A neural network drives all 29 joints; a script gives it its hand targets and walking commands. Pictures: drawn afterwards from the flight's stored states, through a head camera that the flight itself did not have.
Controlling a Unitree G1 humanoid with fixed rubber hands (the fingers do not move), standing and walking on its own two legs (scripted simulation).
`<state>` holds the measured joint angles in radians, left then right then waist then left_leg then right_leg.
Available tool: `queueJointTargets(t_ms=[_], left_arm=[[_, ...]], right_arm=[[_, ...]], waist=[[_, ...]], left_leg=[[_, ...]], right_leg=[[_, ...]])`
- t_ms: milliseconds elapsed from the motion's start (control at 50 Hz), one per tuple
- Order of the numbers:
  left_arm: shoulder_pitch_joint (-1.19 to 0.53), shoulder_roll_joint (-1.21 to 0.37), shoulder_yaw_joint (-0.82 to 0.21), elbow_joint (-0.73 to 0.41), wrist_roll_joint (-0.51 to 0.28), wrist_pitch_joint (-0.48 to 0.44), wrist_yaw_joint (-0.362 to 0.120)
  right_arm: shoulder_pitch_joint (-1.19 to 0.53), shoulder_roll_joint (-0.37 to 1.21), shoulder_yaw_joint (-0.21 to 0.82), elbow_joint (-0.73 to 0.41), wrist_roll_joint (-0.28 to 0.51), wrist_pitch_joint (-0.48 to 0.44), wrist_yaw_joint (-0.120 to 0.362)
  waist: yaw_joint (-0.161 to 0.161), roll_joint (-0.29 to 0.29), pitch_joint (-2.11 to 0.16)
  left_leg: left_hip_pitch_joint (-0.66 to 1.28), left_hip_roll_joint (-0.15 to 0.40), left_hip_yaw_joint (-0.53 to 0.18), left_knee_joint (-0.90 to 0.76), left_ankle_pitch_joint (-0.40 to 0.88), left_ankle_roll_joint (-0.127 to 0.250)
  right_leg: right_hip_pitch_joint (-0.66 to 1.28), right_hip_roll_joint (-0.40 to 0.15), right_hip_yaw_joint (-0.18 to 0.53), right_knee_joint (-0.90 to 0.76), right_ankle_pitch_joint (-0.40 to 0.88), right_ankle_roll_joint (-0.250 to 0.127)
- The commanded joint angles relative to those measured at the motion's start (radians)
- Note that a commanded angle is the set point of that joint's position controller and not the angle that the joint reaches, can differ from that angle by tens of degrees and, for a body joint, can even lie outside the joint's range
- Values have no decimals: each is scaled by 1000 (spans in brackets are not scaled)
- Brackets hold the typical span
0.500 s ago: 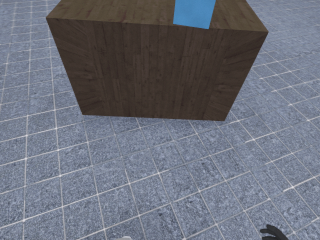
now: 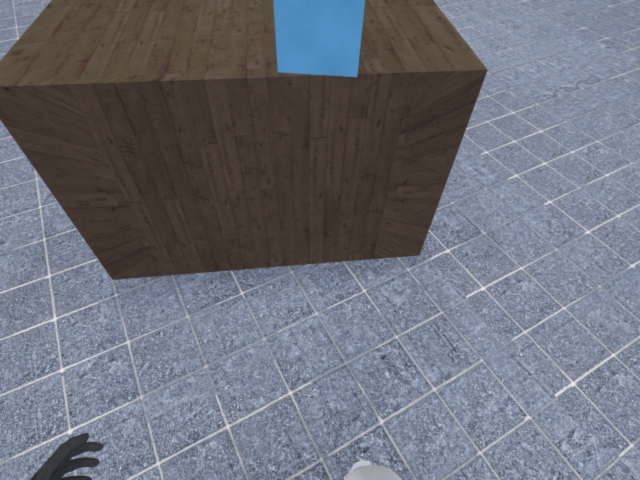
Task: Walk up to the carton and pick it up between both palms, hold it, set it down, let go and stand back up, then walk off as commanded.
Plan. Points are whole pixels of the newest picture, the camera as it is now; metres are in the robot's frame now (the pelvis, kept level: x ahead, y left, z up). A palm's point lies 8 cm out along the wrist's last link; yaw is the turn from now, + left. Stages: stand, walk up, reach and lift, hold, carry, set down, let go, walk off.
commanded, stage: walk up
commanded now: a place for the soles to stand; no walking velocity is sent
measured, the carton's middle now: out of the picture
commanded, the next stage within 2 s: none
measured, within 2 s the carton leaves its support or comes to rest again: neither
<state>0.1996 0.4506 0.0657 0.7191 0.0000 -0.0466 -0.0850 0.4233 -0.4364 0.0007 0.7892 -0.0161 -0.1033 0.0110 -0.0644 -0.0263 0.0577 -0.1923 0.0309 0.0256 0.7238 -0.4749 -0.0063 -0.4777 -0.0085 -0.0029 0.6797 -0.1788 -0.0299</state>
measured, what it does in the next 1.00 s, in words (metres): walks ahead: left foot, then right foot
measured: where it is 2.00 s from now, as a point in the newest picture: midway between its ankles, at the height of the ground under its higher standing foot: (318, 391)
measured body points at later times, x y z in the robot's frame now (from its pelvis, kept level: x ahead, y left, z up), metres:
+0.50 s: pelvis +0.13 +0.03 +0.01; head +0.16 +0.05 +0.46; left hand +0.23 +0.34 -0.10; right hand +0.23 -0.29 -0.08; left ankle +0.18 +0.15 -0.71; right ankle +0.09 -0.09 -0.70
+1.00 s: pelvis +0.25 -0.03 +0.00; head +0.27 -0.03 +0.45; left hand +0.38 +0.29 -0.09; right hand +0.30 -0.35 -0.11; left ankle +0.21 +0.12 -0.66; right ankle +0.32 -0.13 -0.71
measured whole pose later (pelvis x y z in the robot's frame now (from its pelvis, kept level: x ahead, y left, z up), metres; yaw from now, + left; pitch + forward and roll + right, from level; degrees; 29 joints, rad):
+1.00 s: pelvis +0.25 -0.03 +0.00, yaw -2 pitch -3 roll +2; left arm 0.24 0.43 0.07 0.72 0.00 -0.04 -0.07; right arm 0.37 -0.44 0.00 0.79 -0.02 -0.08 0.00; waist 0.01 -0.03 0.08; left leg -0.35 0.05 0.03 1.08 -0.48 0.00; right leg -0.41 0.00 0.00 0.76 -0.29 -0.03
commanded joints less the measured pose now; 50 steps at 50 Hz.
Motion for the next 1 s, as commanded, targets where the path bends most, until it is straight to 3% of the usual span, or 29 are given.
queueJointTargets(t_ms=[0,40,60,100,180,220,240,260,280,360,400,420,440,460,480,520,560,600,660,740,800,820,840,860,880,900,920,940,980], left_arm=[[140,288,117,-24,20,-26,43],[65,262,104,-26,1,-25,42],[58,255,95,-11,0,-31,45],[59,204,78,-8,5,-37,39],[122,237,89,7,2,-39,38],[113,238,89,3,6,-37,34],[132,238,93,6,11,-37,33],[138,244,89,9,17,-33,34],[127,240,88,4,16,-28,32],[150,247,83,-15,19,-22,24],[71,187,57,-31,12,-19,25],[29,130,36,-69,9,-21,31],[62,71,28,-74,-3,-26,32],[101,122,33,-64,10,-15,35],[80,210,52,-41,29,-2,40],[16,193,58,-49,28,3,28],[55,161,54,-26,19,6,21],[25,151,54,-45,18,9,11],[-28,138,51,-95,17,14,9],[-105,145,52,-107,26,8,2],[-93,153,59,-107,22,1,-7],[-38,144,69,-87,19,-4,-4],[89,161,78,-44,18,-5,5],[246,205,105,24,16,-16,18],[284,291,133,28,35,-20,35],[252,323,131,-8,27,-17,45],[164,310,129,-21,18,-7,38],[101,322,127,-32,17,-5,37],[50,264,108,-24,12,-9,34]], right_arm=[[11,-222,-85,-45,20,7,-22],[-7,-263,-101,-27,18,12,-14],[-14,-220,-98,-24,25,16,-8],[-19,-213,-105,-42,12,9,-2],[-57,-205,-112,-31,7,18,4],[-111,-216,-112,-38,1,17,2],[-118,-221,-118,-43,0,19,3],[-137,-211,-117,-50,1,14,2],[-166,-223,-116,-50,-2,12,2],[-168,-196,-113,-78,-9,-22,2],[2,-190,-121,-10,-4,-46,-14],[105,-244,-140,16,-18,-51,-29],[159,-306,-165,7,-31,-53,-38],[125,-358,-173,-12,-12,-50,-42],[54,-348,-169,-30,8,-43,-38],[30,-283,-148,-21,10,-38,-39],[6,-286,-141,-25,10,-46,-36],[-2,-285,-138,-34,5,-42,-31],[37,-302,-144,-13,14,-32,-33],[48,-322,-144,-29,16,-30,-36],[-22,-336,-143,-48,19,-25,-34],[-67,-336,-144,-51,10,-18,-35],[-114,-321,-136,-65,21,-12,-34],[-122,-234,-110,-70,17,-4,-31],[-51,-137,-74,-85,21,-2,-28],[-40,-142,-65,-91,29,2,-38],[-35,-220,-83,-64,26,16,-40],[-37,-256,-102,-47,24,21,-35],[-28,-244,-108,-20,18,21,-25]], waist=[[133,-147,-148],[84,-47,5],[81,-97,49],[74,-80,50],[101,-131,-18],[108,-84,-10],[123,-65,-6],[122,-136,9],[124,-109,57],[118,-83,-37],[29,-39,-143],[-40,100,-234],[-41,284,-290],[-20,181,-262],[-11,138,-196],[-2,64,-49],[23,145,24],[20,143,11],[-21,210,-33],[-23,134,-24],[3,199,-23],[52,235,-16],[117,166,-79],[201,-27,-174],[194,-261,-211],[174,-317,-174],[143,-131,-117],[115,-116,-25],[76,-119,83]], left_leg=[[-527,1,-97,456,-27,50],[-462,56,-79,440,76,60],[-422,67,-73,396,114,51],[-399,68,-59,332,116,48],[-435,57,-53,260,165,27],[-446,58,-35,218,149,24],[-473,64,-27,219,183,26],[-468,66,-30,179,124,19],[-481,71,-21,138,114,19],[-330,21,20,-86,25,41],[26,-10,33,-299,290,46],[238,59,-61,-316,327,67],[426,262,-395,-329,214,139],[489,423,-669,-412,135,206],[422,438,-639,-364,63,266],[251,327,-479,-389,114,207],[137,283,-361,-415,334,160],[129,263,-291,-389,465,216],[281,255,-217,-319,622,229],[210,295,-213,-307,603,242],[112,257,-157,-269,517,204],[30,250,-121,-212,506,187],[-51,234,-81,-105,500,162],[-161,139,-15,160,411,113],[-382,40,16,378,113,69],[-532,-66,-14,464,-80,47],[-512,3,-75,468,-41,58],[-507,39,-63,496,-8,64],[-454,74,-46,425,63,59]], right_leg=[[526,-339,652,-461,-549,-182],[320,-284,555,-455,-467,-129],[264,-244,477,-453,-360,-95],[213,-187,391,-429,-253,-119],[333,-185,394,-431,-298,-94],[316,-205,425,-445,-402,-138],[342,-190,405,-445,-395,-109],[329,-203,416,-449,-426,-146],[317,-195,388,-446,-442,-156],[350,-227,332,-273,-100,-213],[227,-133,162,-15,120,-135],[110,-54,79,198,122,-76],[-141,20,37,367,-169,-35],[-326,78,43,421,-360,2],[-371,-6,106,463,-351,2],[-323,-34,113,423,-279,-9],[-263,-50,108,381,-194,12],[-240,-59,66,366,-193,16],[-298,-62,36,229,-197,14],[-235,-87,22,142,-150,8],[-84,-63,0,2,-152,-2],[26,-52,-4,-67,-102,-17],[232,-43,-18,-162,-12,-23],[455,-23,43,-225,1,-16],[609,-149,265,-261,-140,-50],[571,-300,607,-404,-292,-89],[460,-334,646,-470,-559,-125],[333,-335,649,-485,-646,-142],[202,-246,488,-451,-502,-138]])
